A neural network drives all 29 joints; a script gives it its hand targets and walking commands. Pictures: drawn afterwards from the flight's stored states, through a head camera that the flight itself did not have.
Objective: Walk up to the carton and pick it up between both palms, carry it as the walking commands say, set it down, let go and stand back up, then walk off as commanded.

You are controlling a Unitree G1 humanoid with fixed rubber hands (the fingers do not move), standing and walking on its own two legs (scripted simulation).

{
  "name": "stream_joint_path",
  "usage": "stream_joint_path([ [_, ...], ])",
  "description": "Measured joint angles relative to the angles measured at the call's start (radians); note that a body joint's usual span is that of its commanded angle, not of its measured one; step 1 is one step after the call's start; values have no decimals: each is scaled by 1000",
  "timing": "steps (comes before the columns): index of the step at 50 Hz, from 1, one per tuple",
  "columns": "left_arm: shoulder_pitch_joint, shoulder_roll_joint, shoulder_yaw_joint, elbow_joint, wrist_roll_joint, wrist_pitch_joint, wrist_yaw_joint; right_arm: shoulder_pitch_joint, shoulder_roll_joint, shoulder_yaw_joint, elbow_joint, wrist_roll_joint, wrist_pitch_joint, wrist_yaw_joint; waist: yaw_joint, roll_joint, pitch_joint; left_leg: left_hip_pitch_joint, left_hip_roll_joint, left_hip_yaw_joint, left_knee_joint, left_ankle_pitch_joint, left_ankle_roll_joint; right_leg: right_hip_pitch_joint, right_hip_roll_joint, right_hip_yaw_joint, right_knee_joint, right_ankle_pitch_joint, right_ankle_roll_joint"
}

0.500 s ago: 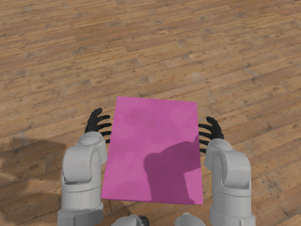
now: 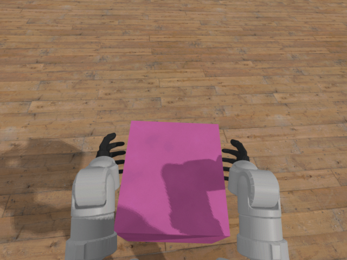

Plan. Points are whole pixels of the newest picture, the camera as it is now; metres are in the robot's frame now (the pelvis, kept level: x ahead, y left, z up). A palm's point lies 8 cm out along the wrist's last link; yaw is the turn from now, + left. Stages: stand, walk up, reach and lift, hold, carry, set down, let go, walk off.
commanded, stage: carry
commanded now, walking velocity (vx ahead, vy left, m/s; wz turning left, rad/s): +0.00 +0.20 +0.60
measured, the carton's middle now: (172, 183) +0.30 +0.00 -0.03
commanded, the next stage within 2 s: none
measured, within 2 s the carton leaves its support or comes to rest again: neither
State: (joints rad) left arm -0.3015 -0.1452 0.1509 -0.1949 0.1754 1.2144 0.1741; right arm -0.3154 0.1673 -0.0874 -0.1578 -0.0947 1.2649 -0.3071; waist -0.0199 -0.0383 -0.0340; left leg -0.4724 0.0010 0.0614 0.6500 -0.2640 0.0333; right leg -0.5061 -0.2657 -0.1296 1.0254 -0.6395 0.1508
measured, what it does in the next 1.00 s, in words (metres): steps to the left, turning left: right foot, then left foot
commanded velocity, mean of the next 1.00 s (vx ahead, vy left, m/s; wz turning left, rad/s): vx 0.00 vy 0.20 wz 0.60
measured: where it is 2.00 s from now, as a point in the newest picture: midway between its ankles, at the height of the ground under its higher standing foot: outside the picture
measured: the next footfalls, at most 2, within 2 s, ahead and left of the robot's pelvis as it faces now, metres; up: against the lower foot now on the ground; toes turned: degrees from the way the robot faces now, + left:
right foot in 0.30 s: +0.04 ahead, +0.00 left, +0.00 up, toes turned +2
left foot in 0.64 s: -0.03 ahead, +0.39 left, +0.00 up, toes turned +28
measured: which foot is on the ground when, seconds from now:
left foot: down 0.00-0.30, up 0.32-0.62, down 0.64-1.00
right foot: up 0.00-0.28, down 0.30-0.64, up 0.66-1.00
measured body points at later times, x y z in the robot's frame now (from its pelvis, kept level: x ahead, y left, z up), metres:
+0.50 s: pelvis -0.03 +0.14 +0.01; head -0.03 +0.12 +0.46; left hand +0.22 +0.36 +0.10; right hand +0.28 +0.07 +0.08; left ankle -0.05 +0.29 -0.65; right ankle +0.00 +0.00 -0.72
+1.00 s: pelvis -0.12 +0.32 +0.00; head -0.07 +0.31 +0.45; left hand +0.06 +0.61 +0.09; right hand +0.22 +0.36 +0.06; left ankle -0.06 +0.37 -0.72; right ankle -0.06 +0.25 -0.70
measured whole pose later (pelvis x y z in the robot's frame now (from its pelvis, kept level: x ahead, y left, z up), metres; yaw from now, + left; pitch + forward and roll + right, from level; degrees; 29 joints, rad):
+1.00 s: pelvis -0.12 +0.32 +0.00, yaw +33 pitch +5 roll +1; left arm -0.33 -0.17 0.11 -0.24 0.12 1.18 0.22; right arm -0.28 0.16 -0.11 -0.29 -0.14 1.26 -0.26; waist 0.03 0.06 -0.02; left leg -0.46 -0.20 0.02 0.47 -0.10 0.15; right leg -0.48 -0.06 -0.13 0.82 -0.45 0.04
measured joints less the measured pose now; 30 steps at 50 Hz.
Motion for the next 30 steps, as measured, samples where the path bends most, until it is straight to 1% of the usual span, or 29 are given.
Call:
stream_joint_path([
  [1,4,-1,-4,-4,-11,4,16,4,-2,0,4,-7,-3,13,12,13,12,-2,-5,-10,-15,13,6,-31,38,2,65,-11,-8],
  [3,8,-15,-10,-18,-30,9,51,15,-6,-11,-6,-17,-7,40,35,27,31,-3,-27,-21,-42,40,28,-80,93,0,137,32,-28],
  [4,11,-16,-20,-27,-40,9,66,21,-7,-16,-17,-21,-10,51,43,31,37,-3,-43,-25,-53,50,40,-97,115,-1,148,65,-36],
  [6,10,-15,-39,-46,-58,5,85,30,-9,-24,-53,-22,-11,57,53,39,47,1,-78,-33,-72,68,63,-112,148,-1,130,114,-48],
  [9,1,-16,-48,-70,-66,-9,85,37,-11,-22,-102,-28,-16,61,58,53,43,7,-131,-39,-101,92,93,-100,181,0,36,163,-65],
  [13,-8,-19,-46,-59,-53,-13,59,52,-14,-8,-129,-39,-7,56,51,85,7,42,-190,-57,-176,139,119,10,218,1,-198,198,-101],
  [14,-9,-19,-43,-48,-47,-14,47,55,-15,-4,-132,-39,2,47,47,96,-5,53,-204,-64,-195,151,114,59,223,-4,-286,215,-109],
  [15,-12,-20,-39,-36,-42,-15,35,57,-16,0,-134,-39,11,39,44,102,-18,54,-218,-67,-196,153,86,113,222,-8,-390,261,-125],
  [16,-15,-21,-36,-22,-37,-21,26,55,-17,-1,-132,-37,17,32,45,119,-23,37,-217,-64,-146,104,37,135,221,-15,-436,347,-150],
  [17,-16,-22,-34,-7,-31,-24,19,60,-17,-1,-125,-36,17,27,43,122,-28,1,-209,-48,-25,2,-4,140,211,-21,-432,365,-165],
  [18,-12,-21,-35,7,-27,-24,13,70,-19,4,-119,-36,18,25,39,114,-35,-41,-193,-30,118,-69,-29,147,195,-27,-428,358,-169],
  [19,-5,-19,-38,17,-24,-22,9,79,-21,11,-113,-36,23,24,35,104,-39,-76,-168,-23,250,-99,-45,161,180,-33,-437,351,-166],
  [20,3,-17,-38,24,-25,-17,9,83,-22,16,-104,-33,30,18,29,93,-41,-101,-139,-26,350,-102,-59,177,165,-38,-449,348,-158],
  [21,10,-15,-39,28,-28,-12,10,84,-23,18,-99,-26,38,10,23,85,-43,-117,-105,-34,412,-90,-71,189,148,-43,-460,348,-146],
  [22,14,-14,-39,28,-32,-9,12,83,-23,16,-99,-17,46,-1,16,76,-43,-125,-71,-42,437,-81,-82,199,129,-48,-466,350,-133],
  [24,12,-14,-42,23,-32,-6,12,72,-24,6,-105,-1,56,-14,4,62,-36,-123,-8,-56,416,-79,-100,208,87,-59,-463,351,-107],
  [26,1,-17,-44,18,-27,-5,17,52,-29,-6,-97,5,52,-9,-7,51,-26,-103,39,-57,329,-94,-109,208,42,-69,-450,348,-78],
  [28,-18,-22,-42,18,-16,2,23,33,-38,-15,-83,15,47,-1,-14,38,-16,-66,69,-39,216,-108,-104,205,-4,-78,-432,344,-44],
  [30,-34,-28,-36,20,0,9,22,13,-48,-20,-65,23,44,4,-17,22,-10,-19,76,-10,106,-83,-93,196,-50,-81,-407,338,-6],
])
